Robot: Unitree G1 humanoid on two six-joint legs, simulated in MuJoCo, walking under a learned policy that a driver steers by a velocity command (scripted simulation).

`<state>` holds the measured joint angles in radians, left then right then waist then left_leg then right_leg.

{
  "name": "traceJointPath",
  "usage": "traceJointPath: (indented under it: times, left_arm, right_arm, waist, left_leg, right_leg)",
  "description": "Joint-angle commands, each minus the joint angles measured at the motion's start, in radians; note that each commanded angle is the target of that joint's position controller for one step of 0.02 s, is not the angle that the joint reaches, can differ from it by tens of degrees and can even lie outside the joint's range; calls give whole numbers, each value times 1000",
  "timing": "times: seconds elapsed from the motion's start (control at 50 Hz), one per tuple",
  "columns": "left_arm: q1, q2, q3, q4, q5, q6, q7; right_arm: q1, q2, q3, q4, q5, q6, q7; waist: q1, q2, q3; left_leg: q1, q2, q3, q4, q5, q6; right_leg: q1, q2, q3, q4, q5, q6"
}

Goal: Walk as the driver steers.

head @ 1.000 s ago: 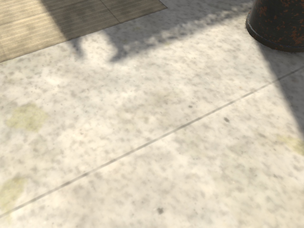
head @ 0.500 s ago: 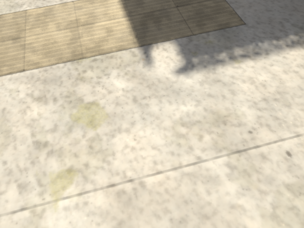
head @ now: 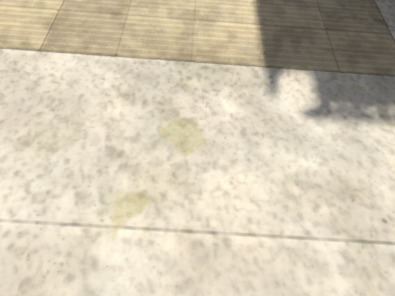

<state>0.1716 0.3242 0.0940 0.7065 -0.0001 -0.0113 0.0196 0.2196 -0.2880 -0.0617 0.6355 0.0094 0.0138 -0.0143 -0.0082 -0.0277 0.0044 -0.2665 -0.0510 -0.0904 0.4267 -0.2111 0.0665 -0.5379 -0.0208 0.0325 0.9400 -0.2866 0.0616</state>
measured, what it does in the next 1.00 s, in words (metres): walks ahead: right foot, then left foot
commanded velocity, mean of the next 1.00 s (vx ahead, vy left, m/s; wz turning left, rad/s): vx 0.14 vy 0.00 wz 0.10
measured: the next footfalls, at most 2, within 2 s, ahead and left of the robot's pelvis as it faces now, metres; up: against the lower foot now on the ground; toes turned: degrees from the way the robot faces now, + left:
right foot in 0.24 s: +0.13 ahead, -0.15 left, +0.00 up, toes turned +3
left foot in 0.58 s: +0.22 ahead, +0.10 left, +0.00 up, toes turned +3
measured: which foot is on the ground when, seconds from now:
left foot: down 0.00-0.24, up 0.26-0.56, down 0.58-1.00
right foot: up 0.00-0.22, down 0.24-1.00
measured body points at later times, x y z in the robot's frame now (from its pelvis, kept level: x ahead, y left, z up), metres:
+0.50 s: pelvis +0.12 -0.04 +0.00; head +0.15 -0.06 +0.45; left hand +0.20 +0.23 -0.11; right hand +0.28 -0.30 -0.11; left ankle +0.15 +0.11 -0.71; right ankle +0.09 -0.15 -0.75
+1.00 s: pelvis +0.16 -0.01 -0.01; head +0.17 -0.01 +0.44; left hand +0.24 +0.26 -0.14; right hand +0.34 -0.25 -0.12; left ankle +0.18 +0.10 -0.75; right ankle +0.09 -0.15 -0.75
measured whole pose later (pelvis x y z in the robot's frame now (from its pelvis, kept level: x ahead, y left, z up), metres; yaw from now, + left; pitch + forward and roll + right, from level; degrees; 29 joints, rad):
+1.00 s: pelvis +0.16 -0.01 -0.01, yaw +4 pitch -1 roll +0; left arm 0.21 0.27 0.02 0.86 0.01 0.02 0.02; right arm 0.13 -0.23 -0.04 0.74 -0.01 0.01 0.00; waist 0.01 0.00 0.04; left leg -0.29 -0.02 -0.01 0.56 -0.26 0.02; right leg -0.09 -0.02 0.00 0.50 -0.39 0.02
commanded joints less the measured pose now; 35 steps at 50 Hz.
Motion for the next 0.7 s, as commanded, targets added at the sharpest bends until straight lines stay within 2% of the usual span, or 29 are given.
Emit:
traceJointPath:
  times: [0.02,0.14,0.18,0.2,0.22,0.24,0.26,0.28,0.3,0.32,0.36,0.4,0.44,0.48,0.52,0.56,0.58,0.6,0.62,0.64,0.66,0.7]
  left_arm:
    - [-97,58,4,-87,-3,-46,-16]
    - [-112,61,-5,-96,-22,-84,-41]
    - [-73,57,-6,-87,-26,-95,-45]
    - [-37,52,-6,-74,-18,-99,-43]
    - [7,55,-4,-66,-5,-101,-39]
    - [78,87,1,-62,12,-103,-31]
    - [107,185,22,-57,27,-96,-25]
    - [178,184,28,-38,17,-84,-29]
    - [183,134,10,-32,3,-82,-31]
    - [153,111,0,-37,0,-79,-32]
    - [68,81,-15,-48,-2,-71,-28]
    - [16,65,-25,-43,10,-61,-21]
    - [-11,70,-26,-35,12,-50,-14]
    - [22,90,-23,-13,7,-40,-15]
    - [30,93,-24,2,-5,-32,-18]
    - [15,75,-33,12,-19,-29,-20]
    - [44,56,-41,25,-11,-35,-23]
    - [72,33,-51,26,19,-44,-26]
    - [163,7,-58,43,28,-46,-28]
    - [129,17,-62,50,24,-40,-25]
    - [86,41,-57,48,17,-32,-23]
    - [74,54,-54,50,12,-14,-18]
  right_arm:
    - [15,-164,-41,-43,-3,-31,-8]
    - [57,-189,-39,-8,6,-47,16]
    - [50,-180,-33,-3,9,-45,22]
    - [40,-159,-24,-3,5,-41,22]
    - [32,-126,-13,-5,-2,-41,22]
    - [12,-77,2,-17,-11,-44,18]
    - [42,-33,14,-44,-18,-55,10]
    - [18,-92,4,-59,-18,-61,0]
    - [17,-151,-18,-52,-7,-59,0]
    - [26,-146,-21,-36,-5,-52,2]
    - [16,-117,-19,-26,-10,-33,5]
    - [19,-60,-5,-11,-9,-24,7]
    - [7,-25,8,-3,-11,-21,8]
    - [-24,-41,4,-7,-10,-18,6]
    - [-37,-55,-2,-11,-7,-13,6]
    - [-32,-54,-5,-11,-14,-14,5]
    - [-38,-81,-11,-20,-25,-15,-1]
    - [-30,-141,-24,-33,-29,-14,-11]
    - [-51,-142,-23,-26,-28,-7,-16]
    - [-81,-88,-14,-32,-16,-3,-9]
    - [-91,-65,-10,-33,-14,-2,-3]
    - [-86,-66,-8,-29,-17,-9,4]
  waist:
    - [-41,191,-46]
    - [-61,169,15]
    - [-28,153,17]
    - [-1,138,13]
    - [27,131,-13]
    - [56,84,-68]
    - [21,-129,-105]
    - [69,-233,-108]
    - [69,-160,-62]
    - [50,-114,-53]
    - [21,-85,-37]
    - [-1,-96,-43]
    - [-5,-117,-64]
    - [15,-120,-83]
    - [19,-112,-82]
    - [-7,-86,-66]
    - [-5,-50,-68]
    - [17,39,-109]
    - [72,142,-149]
    - [42,143,-126]
    - [21,122,-81]
    - [13,99,-64]
  left_leg:
    - [146,241,-283,-206,-207,159]
    - [64,258,-327,-198,-270,169]
    - [27,245,-329,-171,-279,154]
    - [3,214,-310,-133,-221,133]
    - [-23,178,-283,-71,-118,101]
    - [-71,123,-219,62,-61,49]
    - [-240,-7,-49,267,-132,-24]
    - [-372,-14,5,470,-382,-81]
    - [-444,14,-18,609,-439,-97]
    - [-453,38,-22,673,-389,-105]
    - [-418,84,1,626,-275,-120]
    - [-281,82,41,504,-177,-138]
    - [-145,72,71,354,-102,-140]
    - [-83,56,86,259,-30,-134]
    - [-39,53,87,171,23,-116]
    - [66,47,91,0,167,-79]
    - [146,85,39,-42,300,-58]
    - [253,179,-50,7,558,-26]
    - [301,219,-82,71,565,46]
    - [248,187,-66,76,445,54]
    - [216,154,-50,77,389,38]
    - [189,136,-37,92,418,23]
  right_leg:
    - [-70,-11,14,-179,57,-8]
    - [72,2,-15,-358,19,-56]
    - [171,11,-31,-438,60,-83]
    - [254,23,-42,-491,98,-92]
    - [349,7,-26,-516,127,-100]
    - [471,-86,60,-524,206,-130]
    - [606,-221,266,-548,291,-220]
    - [634,-358,476,-627,318,-341]
    - [621,-371,484,-626,341,-362]
    - [604,-332,407,-613,389,-335]
    - [536,-270,268,-622,538,-289]
    - [437,-196,143,-633,655,-267]
    - [379,-151,59,-619,716,-253]
    - [392,-164,61,-602,746,-257]
    - [402,-179,80,-586,693,-257]
    - [369,-161,85,-560,536,-219]
    - [336,-134,84,-546,423,-175]
    - [287,-78,46,-499,252,-123]
    - [252,-32,12,-511,82,-82]
    - [274,-23,-8,-519,46,-61]
    - [254,-14,-15,-510,53,-53]
    - [259,-17,-11,-494,130,-55]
